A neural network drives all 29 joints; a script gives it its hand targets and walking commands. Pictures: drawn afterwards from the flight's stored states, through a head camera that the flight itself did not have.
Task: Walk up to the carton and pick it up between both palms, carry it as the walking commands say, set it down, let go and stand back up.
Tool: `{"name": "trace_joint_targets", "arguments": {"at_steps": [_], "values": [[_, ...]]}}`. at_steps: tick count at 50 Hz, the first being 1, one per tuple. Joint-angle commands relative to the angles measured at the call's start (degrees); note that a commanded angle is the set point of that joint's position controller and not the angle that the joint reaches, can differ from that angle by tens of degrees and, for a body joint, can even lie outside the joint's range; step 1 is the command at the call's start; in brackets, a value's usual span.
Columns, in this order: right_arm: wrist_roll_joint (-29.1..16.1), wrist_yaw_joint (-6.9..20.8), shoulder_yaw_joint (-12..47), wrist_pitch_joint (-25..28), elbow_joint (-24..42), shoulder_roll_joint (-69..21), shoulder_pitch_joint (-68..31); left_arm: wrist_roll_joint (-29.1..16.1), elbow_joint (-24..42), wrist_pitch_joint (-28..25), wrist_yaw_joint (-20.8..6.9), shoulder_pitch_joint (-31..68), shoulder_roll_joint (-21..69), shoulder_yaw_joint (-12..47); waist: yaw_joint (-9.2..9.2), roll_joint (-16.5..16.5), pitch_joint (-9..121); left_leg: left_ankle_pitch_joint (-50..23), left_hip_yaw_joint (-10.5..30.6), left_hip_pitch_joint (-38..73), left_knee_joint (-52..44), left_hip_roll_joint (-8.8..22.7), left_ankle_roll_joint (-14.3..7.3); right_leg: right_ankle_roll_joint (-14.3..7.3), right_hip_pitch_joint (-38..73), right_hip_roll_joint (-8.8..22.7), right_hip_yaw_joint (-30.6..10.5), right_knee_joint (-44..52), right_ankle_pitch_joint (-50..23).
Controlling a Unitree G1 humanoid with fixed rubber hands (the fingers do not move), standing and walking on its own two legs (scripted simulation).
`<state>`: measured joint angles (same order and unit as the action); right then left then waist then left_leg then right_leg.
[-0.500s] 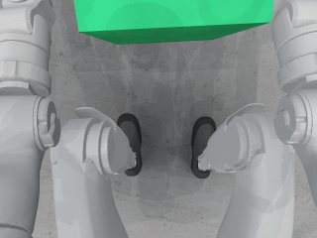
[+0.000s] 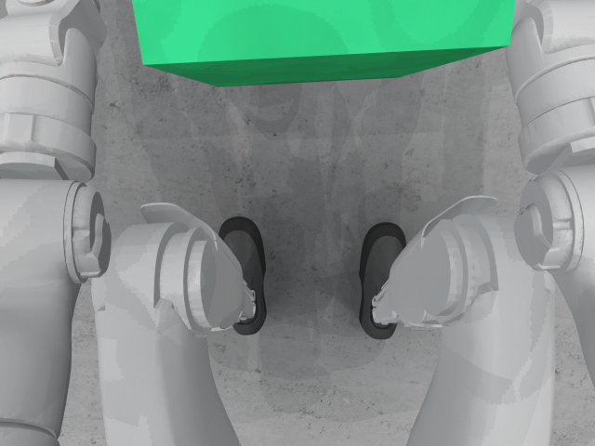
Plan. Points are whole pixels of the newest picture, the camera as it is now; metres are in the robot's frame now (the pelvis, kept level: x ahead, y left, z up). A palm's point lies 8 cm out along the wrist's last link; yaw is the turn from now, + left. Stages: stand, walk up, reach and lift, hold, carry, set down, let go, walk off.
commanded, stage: reach and lift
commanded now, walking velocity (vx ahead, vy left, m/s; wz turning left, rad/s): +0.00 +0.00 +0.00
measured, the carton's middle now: out of the picture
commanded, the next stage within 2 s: none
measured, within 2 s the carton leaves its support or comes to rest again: leaves its support in 1.26 s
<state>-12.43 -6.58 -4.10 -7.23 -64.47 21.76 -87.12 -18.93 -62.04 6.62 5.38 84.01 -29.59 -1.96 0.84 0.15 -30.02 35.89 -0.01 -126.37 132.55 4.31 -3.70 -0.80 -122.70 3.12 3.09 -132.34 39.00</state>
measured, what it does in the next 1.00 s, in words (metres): stands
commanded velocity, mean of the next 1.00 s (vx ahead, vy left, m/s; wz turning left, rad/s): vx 0.00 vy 0.00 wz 0.00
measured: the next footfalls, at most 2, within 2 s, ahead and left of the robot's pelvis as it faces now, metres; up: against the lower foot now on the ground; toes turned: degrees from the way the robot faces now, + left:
none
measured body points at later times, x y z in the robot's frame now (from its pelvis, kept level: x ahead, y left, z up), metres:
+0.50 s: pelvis +0.00 +0.00 +0.00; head +0.38 +0.02 +0.24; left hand +0.57 +0.21 -0.17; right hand +0.57 -0.15 -0.17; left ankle +0.11 +0.11 -0.32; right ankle +0.10 -0.12 -0.32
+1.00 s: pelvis +0.00 +0.00 +0.00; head +0.37 +0.01 +0.23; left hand +0.57 +0.21 -0.17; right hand +0.57 -0.15 -0.18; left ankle +0.11 +0.11 -0.32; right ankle +0.10 -0.12 -0.32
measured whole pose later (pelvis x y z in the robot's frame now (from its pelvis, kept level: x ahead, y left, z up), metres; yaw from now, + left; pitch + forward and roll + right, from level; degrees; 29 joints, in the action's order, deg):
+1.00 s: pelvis +0.00 +0.00 +0.00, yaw +0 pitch +30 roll -2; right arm -16.7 -5.3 0.4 -7.7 -64.6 21.7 -87.9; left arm -15.3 -66.3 5.9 3.6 88.8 -25.1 -4.8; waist 1.0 0.2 -29.9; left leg 35.8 0.3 -126.9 132.8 4.3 -3.2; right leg -0.8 -123.9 1.7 2.6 -132.7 38.3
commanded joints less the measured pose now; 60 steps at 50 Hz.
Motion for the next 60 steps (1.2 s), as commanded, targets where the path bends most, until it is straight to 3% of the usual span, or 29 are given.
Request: {"name": "trace_joint_targets", "arguments": {"at_steps": [1, 3, 4, 9, 11, 14, 19, 20, 21, 24, 25, 27, 28, 29, 30, 31, 32, 37, 40, 43, 44, 45, 47, 52, 56, 57, 58, 59, 60], "values": [[-7.1, -0.3, 3.1, 2.8, 9.9, 4.0, -14.8, 0.1, 6.6, -4.2, 0.2, 21.6, -4.9, -0.8, 4.26, 4.9, 85.2, -36.2, 0.5, 48.7, -11.2, -5.2, 2.4, 0.4, 25.7, -6.3, -2.1, 11.1, -27.8], [-8.5, -0.2, 4.5, 3.0, 13.7, 2.2, -18.9, -0.4, 5.3, -3.7, 0.1, 21.1, -3.3, 0.7, 4.99, 4.3, 85.2, -36.4, 1.4, 49.7, -12.2, -4.8, 1.3, 0.0, 26.8, -6.3, -2.2, 11.1, -28.4], [-7.1, -0.4, 3.5, 3.4, 13.2, 3.2, -19.7, -2.1, 5.8, -3.7, -0.1, 24.2, -2.6, 1.3, 2.29, 1.8, 85.1, -36.6, 2.2, 49.8, -12.2, -5.2, 1.2, 0.4, 25.7, -6.4, -0.8, 11.0, -27.8], [-9.7, 0.6, 7.4, 2.3, 5.7, -4.0, -15.0, 0.4, -0.1, -3.7, -0.1, 19.8, 1.6, 2.1, 6.38, 4.8, 80.4, -36.8, 1.5, 51.7, -11.6, -5.1, 1.2, 0.5, 22.4, -6.9, -1.8, 11.0, -25.9], [-8.0, -0.3, 4.2, 4.0, 14.6, -0.5, -19.9, 0.1, 6.1, -4.2, 0.3, 22.7, 0.0, 0.1, 4.18, 1.9, 83.7, -38.1, 2.2, 50.0, -12.3, -5.8, 1.2, 0.6, 25.8, -7.2, -1.7, 11.0, -29.9], [-8.6, 0.0, 6.8, 3.2, 8.1, -3.4, -18.1, 2.9, 0.0, -4.3, 0.7, 19.7, 0.2, -0.1, 7.71, 2.5, 81.3, -34.0, 0.6, 46.4, -12.7, -6.0, 1.5, 1.0, 27.5, -7.2, -2.3, 10.4, -28.1], [-10.2, 1.0, 10.5, 3.7, 10.9, -8.8, -20.1, 1.7, -0.6, -4.6, 0.1, 21.0, 6.6, 1.3, 7.98, -0.6, 81.7, -35.9, 1.3, 48.2, -13.1, -6.3, 0.5, 1.6, 26.8, -7.9, -1.9, 10.8, -28.6], [-12.2, 1.0, 12.0, 3.6, 12.6, -9.6, -22.0, 2.0, 0.9, -5.0, 0.4, 21.5, 5.5, 1.2, 10.46, -0.6, 85.0, -34.9, 0.9, 49.0, -13.2, -6.3, 0.5, 1.0, 29.8, -7.5, -2.6, 11.0, -28.5], [-10.0, 0.2, 10.1, 3.6, 11.2, -8.4, -19.2, 1.2, 4.8, -5.3, 0.4, 24.1, 4.4, 0.7, 7.21, -0.3, 85.9, -36.8, 0.6, 46.5, -11.6, -6.2, 1.0, 0.8, 32.2, -7.5, -3.6, 10.7, -33.2], [-10.4, 0.9, 10.0, 3.3, 7.4, -11.3, -18.8, 1.6, 2.2, -5.2, 0.0, 23.8, 6.9, 3.1, 6.74, 2.4, 81.3, -36.6, 1.3, 50.6, -12.8, -6.0, 0.9, 1.2, 24.1, -8.0, -2.0, 10.8, -28.7], [-11.2, 1.4, 11.0, 3.8, 9.3, -12.2, -20.1, 0.6, 0.4, -4.7, -0.7, 23.1, 11.8, 5.1, 5.5, 2.8, 81.4, -34.7, 1.4, 49.9, -13.3, -6.1, 0.8, 1.0, 24.9, -8.0, -1.4, 11.7, -27.3], [-11.9, 2.8, 13.8, 3.9, 12.4, -19.5, -23.9, -0.3, 4.2, -5.0, -2.0, 26.8, 15.7, 6.4, 7.92, 1.7, 82.6, -37.8, 1.1, 49.7, -12.3, -6.2, 0.6, 0.4, 27.0, -8.2, -2.8, 11.1, -30.3], [-10.5, 3.7, 14.2, 3.2, 9.9, -23.1, -23.5, -1.2, 2.4, -4.9, -3.2, 28.3, 18.6, 7.7, 5.52, -0.5, 80.4, -35.7, 1.4, 48.3, -12.2, -6.3, 0.4, 0.8, 25.0, -8.1, -2.1, 11.2, -28.2], [-11.8, 4.3, 14.9, 3.3, 11.3, -24.9, -25.2, 0.1, 2.5, -4.8, -3.6, 28.4, 19.3, 6.7, 9.76, 1.5, 78.4, -34.5, 0.8, 46.4, -12.6, -6.4, 0.3, 0.5, 26.2, -8.2, -3.2, 10.4, -28.7], [-9.7, 5.1, 14.4, 3.1, 13.1, -26.8, -26.5, -1.0, 2.6, -4.3, -5.0, 29.9, 24.3, 8.6, 6.29, 0.6, 79.8, -35.4, 1.2, 46.8, -11.7, -6.4, 0.5, 0.3, 27.0, -8.5, -3.1, 10.6, -29.7], [-11.2, 6.7, 16.8, 2.5, 11.5, -33.8, -26.4, -0.2, 0.8, -3.8, -6.0, 30.8, 28.5, 9.4, 9.05, -0.1, 79.0, -35.0, 0.6, 46.4, -12.6, -6.9, 0.3, 0.7, 26.6, -8.8, -2.3, 10.5, -28.4], [-9.1, 7.9, 16.0, 2.0, 11.0, -35.4, -26.8, 0.3, 2.6, -3.5, -7.6, 31.5, 31.2, 8.0, 7.15, -1.3, 74.1, -31.5, 0.3, 42.0, -11.8, -6.9, 0.2, 0.1, 25.5, -8.7, -3.3, 10.7, -26.8], [-9.0, 13.2, 16.9, 0.2, 14.9, -50.3, -33.5, 0.5, 9.5, -0.7, -12.7, 37.5, 44.8, 12.5, 8.59, 2.0, 74.6, -32.4, -1.3, 42.8, -11.5, -6.8, 0.8, 0.0, 23.1, -9.5, -2.1, 10.1, -27.3], [-8.6, 15.0, 16.4, -0.9, 13.1, -53.7, -31.9, 2.3, 6.0, 1.0, -14.9, 32.6, 50.0, 10.8, 8.66, 0.9, 69.4, -31.0, -0.7, 43.1, -12.1, -7.3, 0.5, 0.3, 19.3, -9.8, -1.3, 10.2, -23.8], [-7.0, 16.0, 16.2, -1.3, 13.2, -54.2, -31.7, 1.3, 8.9, 1.5, -16.3, 34.9, 53.4, 11.5, 6.33, 0.3, 70.5, -30.6, -0.5, 40.9, -11.3, -7.2, 0.6, -0.4, 18.8, -9.3, -1.1, 9.3, -24.7], [-8.0, 16.3, 17.3, -1.4, 16.5, -56.1, -34.1, 1.9, 11.2, 1.6, -16.1, 35.8, 51.7, 11.0, 8.74, -1.2, 72.5, -30.6, -0.9, 40.9, -11.8, -7.4, 0.3, 0.0, 21.3, -9.5, -1.5, 9.8, -25.6], [-7.2, 16.4, 16.5, -2.0, 14.4, -55.4, -30.5, 2.5, 8.0, 2.2, -16.7, 32.2, 52.3, 11.3, 7.03, -0.6, 68.8, -29.6, -0.8, 39.8, -11.8, -7.1, 0.5, 0.1, 19.5, -9.4, -1.0, 9.6, -24.8], [-8.2, 16.7, 18.6, -1.5, 17.4, -57.9, -34.9, 2.1, 11.9, 2.0, -16.5, 35.6, 52.0, 11.3, 10.46, -0.6, 73.2, -32.5, -1.6, 40.5, -10.7, -7.2, 0.1, 0.0, 20.8, -9.6, -1.9, 9.2, -27.0], [-7.9, 16.3, 18.3, -2.2, 19.9, -57.8, -36.0, 0.8, 13.0, 2.7, -17.1, 35.8, 54.7, 10.8, 6.79, -1.6, 77.8, -31.9, -0.7, 43.8, -11.0, -7.5, 0.0, 0.2, 23.9, -9.7, -1.2, 9.5, -26.7], [-11.4, 13.8, 22.0, -2.2, 28.8, -56.6, -38.2, -1.3, 23.6, 2.3, -14.1, 39.1, 52.5, 14.0, 9.03, 0.7, 102.5, -42.8, -1.2, 57.6, -9.9, -8.3, 0.2, 0.7, 34.9, -11.0, -1.5, 8.9, -35.6], [-11.3, 13.2, 21.3, -2.5, 32.7, -54.5, -39.2, -2.5, 29.0, 2.5, -13.5, 42.7, 51.3, 15.4, 6.8, 1.5, 108.3, -46.0, -0.2, 64.1, -10.3, -8.3, 0.5, 0.7, 34.6, -11.0, -0.9, 8.9, -35.0], [-11.5, 12.9, 21.1, -2.9, 28.8, -54.2, -38.6, -2.5, 26.8, 2.6, -13.2, 42.8, 51.9, 15.3, 6.9, 1.7, 106.1, -43.0, -1.2, 60.0, -10.8, -8.4, 0.7, 0.5, 35.2, -10.9, -1.1, 9.5, -34.6], [-11.8, 12.4, 22.1, -2.9, 35.8, -54.6, -42.0, -2.7, 28.2, 3.2, -12.7, 41.7, 52.2, 14.6, 7.19, -0.3, 111.5, -46.8, -0.1, 65.8, -11.2, -8.7, 0.5, 1.2, 36.1, -11.1, 0.2, 9.4, -35.9], [-12.2, 11.9, 23.2, -3.5, 37.1, -53.9, -41.7, -2.5, 30.2, 3.5, -12.3, 41.1, 52.5, 12.9, 9.52, -0.9, 115.5, -45.9, -1.9, 62.2, -11.4, -9.2, 0.6, 0.9, 43.4, -11.0, -1.6, 10.7, -38.8]]}}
